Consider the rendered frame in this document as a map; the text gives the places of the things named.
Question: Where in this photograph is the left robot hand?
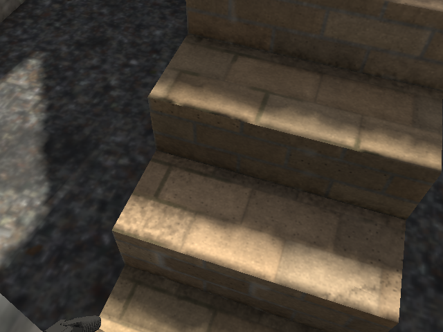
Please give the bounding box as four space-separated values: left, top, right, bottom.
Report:
44 315 101 332

